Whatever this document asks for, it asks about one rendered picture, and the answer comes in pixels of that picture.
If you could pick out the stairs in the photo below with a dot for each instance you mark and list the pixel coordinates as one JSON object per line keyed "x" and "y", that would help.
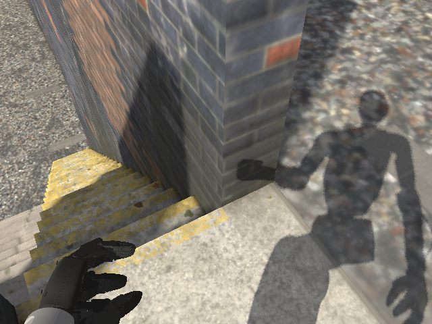
{"x": 89, "y": 196}

